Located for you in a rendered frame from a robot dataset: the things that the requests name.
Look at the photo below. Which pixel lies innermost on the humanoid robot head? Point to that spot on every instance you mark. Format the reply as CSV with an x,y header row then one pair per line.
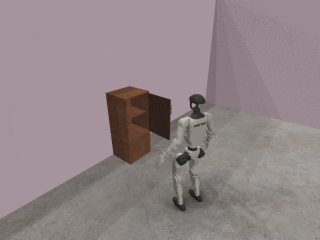
x,y
198,100

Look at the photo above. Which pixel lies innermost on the robot right forearm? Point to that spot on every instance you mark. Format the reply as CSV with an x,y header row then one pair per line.
x,y
208,138

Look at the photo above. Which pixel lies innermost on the robot left forearm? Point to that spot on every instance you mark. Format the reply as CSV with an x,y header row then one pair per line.
x,y
172,147

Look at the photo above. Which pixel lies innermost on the robot left upper arm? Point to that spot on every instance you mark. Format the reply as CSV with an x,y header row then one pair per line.
x,y
182,125

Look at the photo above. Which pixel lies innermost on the left robot hand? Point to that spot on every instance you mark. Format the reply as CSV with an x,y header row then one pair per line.
x,y
159,161

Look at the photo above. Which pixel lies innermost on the robot right upper arm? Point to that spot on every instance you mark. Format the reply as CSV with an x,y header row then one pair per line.
x,y
210,131

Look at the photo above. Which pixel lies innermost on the right robot hand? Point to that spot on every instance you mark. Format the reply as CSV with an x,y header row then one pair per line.
x,y
204,143

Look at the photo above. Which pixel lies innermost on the robot left foot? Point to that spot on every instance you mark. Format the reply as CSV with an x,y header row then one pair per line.
x,y
181,207

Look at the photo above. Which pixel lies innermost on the cupboard door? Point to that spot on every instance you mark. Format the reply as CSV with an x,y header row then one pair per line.
x,y
159,115

